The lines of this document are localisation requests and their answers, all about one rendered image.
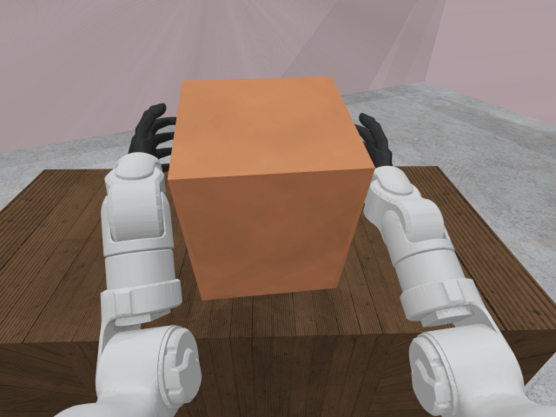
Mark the robot left upper arm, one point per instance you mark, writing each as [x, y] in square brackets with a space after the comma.
[147, 372]

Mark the carton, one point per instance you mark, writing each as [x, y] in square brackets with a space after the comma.
[268, 177]

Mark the pedestal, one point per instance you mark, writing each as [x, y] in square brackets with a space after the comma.
[335, 352]

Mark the robot right hand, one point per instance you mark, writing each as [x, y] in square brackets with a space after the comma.
[376, 142]

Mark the robot right upper arm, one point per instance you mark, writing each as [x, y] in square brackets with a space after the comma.
[469, 371]

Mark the robot left forearm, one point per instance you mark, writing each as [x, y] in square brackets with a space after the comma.
[139, 263]

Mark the robot right forearm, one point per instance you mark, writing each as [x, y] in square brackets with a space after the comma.
[434, 288]

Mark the robot left hand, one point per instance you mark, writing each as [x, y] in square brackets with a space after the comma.
[146, 140]

